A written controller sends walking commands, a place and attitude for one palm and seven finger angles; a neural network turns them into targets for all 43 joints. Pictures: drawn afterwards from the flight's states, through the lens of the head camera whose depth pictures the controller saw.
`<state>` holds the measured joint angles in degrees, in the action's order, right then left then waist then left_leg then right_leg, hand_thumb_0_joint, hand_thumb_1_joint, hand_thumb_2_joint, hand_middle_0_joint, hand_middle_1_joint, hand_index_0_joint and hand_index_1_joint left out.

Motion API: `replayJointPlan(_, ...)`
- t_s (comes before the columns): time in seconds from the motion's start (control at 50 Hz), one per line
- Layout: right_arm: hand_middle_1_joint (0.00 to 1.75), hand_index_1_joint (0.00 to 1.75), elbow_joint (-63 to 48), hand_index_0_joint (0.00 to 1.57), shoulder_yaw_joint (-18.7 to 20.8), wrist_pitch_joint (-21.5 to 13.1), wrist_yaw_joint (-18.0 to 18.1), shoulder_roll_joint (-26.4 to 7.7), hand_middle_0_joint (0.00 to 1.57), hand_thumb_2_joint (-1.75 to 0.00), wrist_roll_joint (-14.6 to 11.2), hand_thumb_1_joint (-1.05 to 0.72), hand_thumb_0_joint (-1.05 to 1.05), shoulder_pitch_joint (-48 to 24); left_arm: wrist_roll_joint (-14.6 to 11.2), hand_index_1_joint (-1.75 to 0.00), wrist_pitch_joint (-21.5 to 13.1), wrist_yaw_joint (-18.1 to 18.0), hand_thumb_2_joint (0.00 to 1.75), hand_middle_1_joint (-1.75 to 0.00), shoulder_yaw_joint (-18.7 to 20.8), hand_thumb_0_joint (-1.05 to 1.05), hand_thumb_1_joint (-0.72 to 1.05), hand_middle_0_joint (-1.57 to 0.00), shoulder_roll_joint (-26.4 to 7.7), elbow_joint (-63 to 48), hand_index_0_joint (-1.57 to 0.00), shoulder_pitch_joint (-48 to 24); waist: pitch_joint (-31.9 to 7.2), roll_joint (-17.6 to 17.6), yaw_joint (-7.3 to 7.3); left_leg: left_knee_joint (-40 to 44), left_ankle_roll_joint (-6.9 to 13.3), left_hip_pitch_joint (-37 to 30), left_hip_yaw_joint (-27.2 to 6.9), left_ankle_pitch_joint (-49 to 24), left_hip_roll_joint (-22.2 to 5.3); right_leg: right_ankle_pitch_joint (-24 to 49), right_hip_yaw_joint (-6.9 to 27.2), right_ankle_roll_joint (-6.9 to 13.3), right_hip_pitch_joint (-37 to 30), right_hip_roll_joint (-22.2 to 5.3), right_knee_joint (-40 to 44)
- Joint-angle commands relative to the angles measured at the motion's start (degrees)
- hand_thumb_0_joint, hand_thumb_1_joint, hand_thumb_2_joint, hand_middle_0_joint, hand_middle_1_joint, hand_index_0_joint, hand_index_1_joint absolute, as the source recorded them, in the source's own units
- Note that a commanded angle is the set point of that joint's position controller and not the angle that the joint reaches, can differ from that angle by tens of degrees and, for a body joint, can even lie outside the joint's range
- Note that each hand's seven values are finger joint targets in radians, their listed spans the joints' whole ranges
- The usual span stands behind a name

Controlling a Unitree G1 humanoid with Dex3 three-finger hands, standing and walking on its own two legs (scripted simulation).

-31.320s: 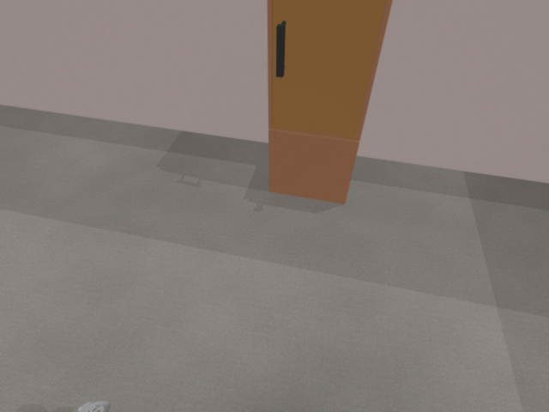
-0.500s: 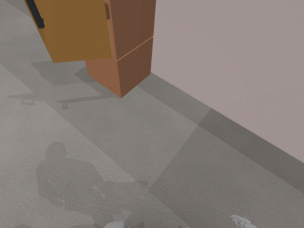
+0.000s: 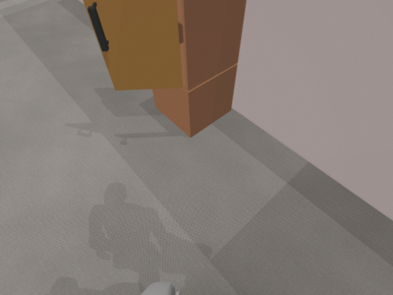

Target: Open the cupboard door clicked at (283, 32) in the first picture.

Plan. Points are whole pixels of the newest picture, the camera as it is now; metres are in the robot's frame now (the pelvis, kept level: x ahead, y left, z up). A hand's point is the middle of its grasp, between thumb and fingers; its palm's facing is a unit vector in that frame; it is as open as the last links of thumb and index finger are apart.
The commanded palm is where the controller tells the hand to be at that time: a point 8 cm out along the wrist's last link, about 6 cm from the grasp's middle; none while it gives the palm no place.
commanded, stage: take the last steps up to it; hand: left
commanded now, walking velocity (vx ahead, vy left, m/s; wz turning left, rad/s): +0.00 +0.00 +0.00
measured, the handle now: (100, 27) +1.05 +0.46 +0.00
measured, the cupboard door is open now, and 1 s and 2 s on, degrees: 51 51 51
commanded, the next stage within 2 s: come to a stop and stand still in 1.58 s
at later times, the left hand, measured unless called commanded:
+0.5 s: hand out of the picture +0.14 +0.23 -0.16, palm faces +0.10 -0.97 -0.20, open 7.4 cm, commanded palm none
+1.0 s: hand (90, 294) +0.14 +0.27 -0.19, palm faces +0.25 -0.95 -0.18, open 7.4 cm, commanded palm none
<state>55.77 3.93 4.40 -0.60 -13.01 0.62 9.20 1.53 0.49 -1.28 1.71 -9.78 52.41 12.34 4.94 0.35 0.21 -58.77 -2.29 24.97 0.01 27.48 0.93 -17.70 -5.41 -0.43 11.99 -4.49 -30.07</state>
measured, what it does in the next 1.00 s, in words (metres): walks ahead: left foot, then right foot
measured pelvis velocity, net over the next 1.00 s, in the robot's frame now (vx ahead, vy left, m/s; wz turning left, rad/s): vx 0.23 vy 0.10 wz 0.16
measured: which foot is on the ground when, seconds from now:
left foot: up 0.00-0.14, down 0.16-0.58, up 0.60-0.92, down 0.94-1.00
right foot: down 0.00-0.16, up 0.18-0.56, down 0.58-0.94, up 0.96-1.00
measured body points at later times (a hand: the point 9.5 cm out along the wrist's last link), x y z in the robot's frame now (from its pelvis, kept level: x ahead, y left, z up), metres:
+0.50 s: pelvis +0.07 +0.03 +0.01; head +0.09 +0.03 +0.45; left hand +0.13 +0.28 -0.14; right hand +0.06 -0.20 -0.15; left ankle +0.00 +0.11 -0.74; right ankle +0.13 -0.10 -0.71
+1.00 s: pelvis +0.23 +0.10 -0.01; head +0.26 +0.12 +0.43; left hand +0.13 +0.32 -0.17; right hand +0.37 -0.12 -0.15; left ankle +0.27 +0.21 -0.74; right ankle +0.15 -0.07 -0.71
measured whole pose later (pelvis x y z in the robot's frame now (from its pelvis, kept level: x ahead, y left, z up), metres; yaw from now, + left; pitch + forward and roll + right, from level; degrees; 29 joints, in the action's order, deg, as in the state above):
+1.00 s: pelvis +0.23 +0.10 -0.01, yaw +9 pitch +0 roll +0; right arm 56.0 2.9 -3.2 -1.0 -11.0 2.0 9.5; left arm 1.3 -0.3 0.1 3.4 -10.8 63.9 21.7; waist 3.0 -2.2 -2.5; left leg -35.0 1.6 21.6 7.4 12.1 -2.7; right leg -28.2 -4.5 -1.1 12.8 -8.0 -48.1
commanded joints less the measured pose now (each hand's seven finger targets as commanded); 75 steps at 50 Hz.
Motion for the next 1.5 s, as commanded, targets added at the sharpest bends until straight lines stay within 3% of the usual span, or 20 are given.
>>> replayJointPlan(0.0,0.30,0.30,-4.34,0.20,-0.23,-2.45,0.04,-1.08,0.20,-0.90,-0.32,-0.90,0.00,-3.40,0.20,-0.30,-1.42,-0.61,0.90,-0.30,3.35,0.00,0.90,-0.20,-12.40,-1.02,-0.20,4.35,-5.44,-11.34,-2.49,12.77,-0.22,-0.86,2.85,0.34,-0.08,36.37,7.52,8.14,-8.35,-13.02,7.14)
replayJointPlan(0.1,0.30,0.30,-2.13,0.20,-0.32,-4.07,0.01,-3.58,0.20,-0.90,0.37,-0.90,0.00,3.15,-0.59,-0.30,-1.14,0.52,0.90,-0.30,4.15,0.00,0.90,-0.20,-12.80,0.25,-0.20,2.83,-5.89,-7.15,0.48,34.26,1.72,-17.13,4.42,-10.61,-0.08,8.06,4.83,3.20,1.39,-11.88,3.17)
replayJointPlan(0.14,0.30,0.30,-1.27,0.20,1.83,-4.43,0.67,-12.91,0.20,-0.90,1.57,-0.90,0.00,11.25,-0.96,-0.30,-0.62,1.55,0.90,-0.30,3.09,0.00,0.90,-0.20,-6.94,-3.11,-0.20,0.26,-6.36,18.29,4.38,43.45,13.29,-28.61,-24.07,-10.06,-20.75,-18.62,-4.99,-2.22,22.92,0.49,-20.58)
replayJointPlan(0.16,0.30,0.30,-0.32,0.20,1.65,-4.23,1.12,-12.49,0.20,-0.90,1.45,-0.90,0.00,13.68,-0.03,-0.30,-0.25,1.21,0.90,-0.30,2.51,0.00,0.90,-0.20,-7.79,-4.25,-0.20,-5.38,-4.72,16.30,6.19,45.74,16.59,-24.85,-27.12,-4.90,-22.61,-19.55,0.66,-1.12,25.92,-0.54,-29.72)
replayJointPlan(0.28,0.30,0.30,-0.69,0.20,-0.52,-6.89,2.07,-6.67,0.20,-0.90,0.68,-0.90,0.00,9.03,-0.20,-0.30,-0.94,2.76,0.90,-0.30,2.37,0.00,0.90,-0.20,-6.17,0.13,-0.20,-2.58,-3.80,5.81,0.22,46.18,13.82,-20.72,-11.87,-19.87,-13.37,-3.08,2.76,-0.98,22.43,-1.71,-31.07)
replayJointPlan(0.5,0.30,0.30,3.63,0.20,-0.73,-6.85,1.65,-5.33,0.20,-0.90,0.68,-0.90,0.00,12.12,-0.10,-0.30,-1.99,2.60,0.90,-0.30,2.30,0.00,0.90,-0.20,-5.46,0.61,-0.20,-1.61,-1.26,2.64,-2.31,39.21,11.55,-11.04,-7.13,-17.04,-9.90,3.43,-1.51,-0.50,-1.47,2.08,-1.02)
replayJointPlan(0.54,0.30,0.30,2.71,0.20,-1.02,-7.45,1.13,-2.23,0.20,-0.90,-0.34,-0.90,0.00,12.50,0.28,-0.30,-3.23,1.88,0.90,-0.30,4.20,0.00,0.90,-0.20,-12.21,4.10,-0.20,11.44,-7.06,-11.01,-7.29,17.13,5.87,5.75,1.48,-7.44,-0.92,-2.26,17.07,5.18,-24.84,-12.99,8.92)
replayJointPlan(0.56,0.30,0.30,0.42,0.20,-0.73,-7.12,0.82,-2.41,0.20,-0.90,0.01,-0.90,0.00,10.76,-0.09,-0.30,-2.97,1.36,0.90,-0.30,5.03,0.00,0.90,-0.20,-16.32,5.06,-0.20,16.00,-7.20,-17.61,-8.23,2.54,4.19,12.93,2.79,8.40,1.81,-5.12,33.54,10.84,-25.70,-25.60,17.46)
replayJointPlan(0.58,0.30,0.30,0.46,0.20,-0.01,-6.35,0.77,-4.34,0.20,-0.90,0.50,-0.90,0.00,8.42,-0.53,-0.30,-2.89,0.80,0.90,-0.30,4.84,0.00,0.90,-0.20,-14.87,4.49,-0.20,13.36,-3.14,-13.82,-7.09,-5.35,3.74,13.76,-1.73,5.76,-2.35,-18.17,35.35,12.84,-15.38,-26.15,20.92)
replayJointPlan(0.7,0.30,0.30,2.16,0.20,-0.26,-4.72,-1.05,1.74,0.20,-0.90,1.03,-0.90,0.00,8.76,-0.08,-0.30,-4.80,0.68,0.90,-0.30,3.09,0.00,0.90,-0.20,-6.85,3.87,-0.20,4.78,-0.67,-7.71,-0.14,3.31,0.57,5.86,1.83,-13.39,-6.84,2.10,6.88,6.74,0.34,-14.54,21.70)
replayJointPlan(0.82,0.30,0.30,-1.05,0.20,-0.70,-6.18,-2.01,1.99,0.20,-0.90,0.71,-0.90,0.00,2.12,0.16,-0.30,-4.79,1.23,0.90,-0.30,3.32,0.00,0.90,-0.20,-9.83,7.16,-0.20,8.28,-1.16,-10.18,-2.56,22.40,0.70,-0.19,6.82,-14.42,-3.56,9.82,3.52,6.35,-3.44,-13.61,17.02)
replayJointPlan(0.88,0.30,0.30,0.26,0.20,-0.33,-6.98,-1.48,-0.76,0.20,-0.90,0.81,-0.90,0.00,7.35,-0.01,-0.30,-3.86,1.18,0.90,-0.30,3.56,0.00,0.90,-0.20,-9.81,7.28,-0.20,6.51,-2.23,-7.41,1.18,31.04,1.36,-14.55,9.22,-16.12,-1.59,6.64,0.65,4.25,2.72,-11.28,9.65)
replayJointPlan(0.9,0.30,0.30,2.20,0.20,0.51,-7.41,-0.84,-4.55,0.20,-0.90,1.03,-0.90,0.00,14.21,-0.08,-0.30,-3.57,1.40,0.90,-0.30,3.23,0.00,0.90,-0.20,-8.23,6.71,-0.20,6.15,-5.61,0.12,4.33,33.12,2.72,-25.03,5.68,-13.90,-4.24,6.99,-1.89,2.77,7.50,-8.15,-2.45)
replayJointPlan(0.92,0.30,0.30,3.66,0.20,2.26,-7.74,0.11,-11.13,0.20,-0.90,1.89,-0.90,0.00,21.40,-0.60,-0.30,-3.32,1.68,0.90,-0.30,2.65,0.00,0.90,-0.20,-4.58,5.31,-0.20,7.35,-9.99,15.64,6.60,37.33,8.08,-33.83,-13.56,-12.31,-17.93,-8.32,-6.65,-0.03,18.97,-0.27,-19.90)
replayJointPlan(0.98,0.30,0.30,2.65,0.20,1.20,-7.52,1.78,-9.57,0.20,-0.90,1.21,-0.90,0.00,17.77,-0.60,-0.30,-3.58,1.42,0.90,-0.30,1.87,0.00,0.90,-0.20,-3.88,2.42,-0.20,-0.89,-7.10,12.46,5.10,44.43,14.83,-25.30,-19.88,-12.37,-24.37,-10.38,3.96,1.70,29.41,-2.23,-44.36)
replayJointPlan(1.1,0.30,0.30,2.21,0.20,-0.48,-9.16,1.98,-3.25,0.20,-0.90,0.95,-0.90,0.00,10.92,-0.11,-0.30,-1.74,2.40,0.90,-0.30,1.84,0.00,0.90,-0.20,-1.98,4.91,-0.20,2.77,-3.04,5.08,-0.73,48.12,12.03,-16.88,-1.61,-25.29,-17.15,1.47,2.88,0.23,20.64,-3.67,-29.11)
replayJointPlan(1.3,0.30,0.30,5.02,0.20,-0.58,-7.77,1.48,-4.30,0.20,-0.90,1.08,-0.90,0.00,11.50,0.04,-0.30,-2.19,2.64,0.90,-0.30,2.58,0.00,0.90,-0.20,-4.62,2.75,-0.20,1.20,-0.44,1.13,-3.19,37.86,9.00,-11.55,2.80,-19.03,-13.22,6.06,-1.77,1.68,-1.35,1.56,-2.05)
replayJointPlan(1.32,0.30,0.30,4.96,0.20,-0.81,-7.91,1.32,-3.35,0.20,-0.90,0.61,-0.90,0.00,11.24,0.16,-0.30,-2.79,2.41,0.90,-0.30,3.29,0.00,0.90,-0.20,-7.24,4.64,-0.20,7.62,-3.20,-2.96,-5.99,26.99,6.74,-6.40,5.96,-18.39,-9.02,5.61,3.06,3.34,-11.65,-1.09,1.58)
replayJointPlan(1.36,0.30,0.30,1.99,0.20,-0.91,-7.66,0.71,-2.14,0.20,-0.90,0.04,-0.90,0.00,10.31,-0.74,-0.30,-3.38,1.35,0.90,-0.30,4.68,0.00,0.90,-0.20,-14.81,6.72,-0.20,17.56,-7.09,-17.44,-8.10,-3.19,2.74,10.52,6.88,8.63,-0.79,6.21,33.79,14.36,-21.67,-23.02,16.39)
replayJointPlan(1.48,0.30,0.30,4.85,0.20,-0.80,-5.49,0.27,1.90,0.20,-0.90,0.74,-0.90,0.00,10.54,-0.56,-0.30,-4.72,0.64,0.90,-0.30,2.32,0.00,0.90,-0.20,-5.41,3.96,-0.20,3.81,-3.21,-7.44,0.13,2.37,0.59,2.79,2.09,-10.74,-7.15,12.13,8.61,9.36,-0.28,-12.35,19.63)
